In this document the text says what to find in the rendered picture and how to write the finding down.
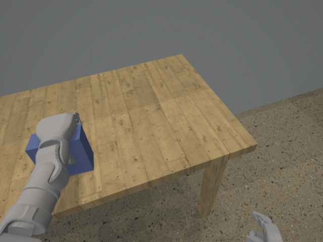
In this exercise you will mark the table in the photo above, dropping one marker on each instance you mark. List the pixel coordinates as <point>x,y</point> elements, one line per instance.
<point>146,124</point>

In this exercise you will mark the robot left hand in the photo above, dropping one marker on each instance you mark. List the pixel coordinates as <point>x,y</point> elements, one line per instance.
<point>60,125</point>

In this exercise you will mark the robot left forearm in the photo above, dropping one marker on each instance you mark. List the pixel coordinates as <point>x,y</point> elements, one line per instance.
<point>32,212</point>

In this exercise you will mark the sponge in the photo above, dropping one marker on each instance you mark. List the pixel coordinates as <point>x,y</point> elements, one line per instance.
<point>79,148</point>

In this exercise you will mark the robot right hand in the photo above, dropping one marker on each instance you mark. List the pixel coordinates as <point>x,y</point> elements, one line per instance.
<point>271,233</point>

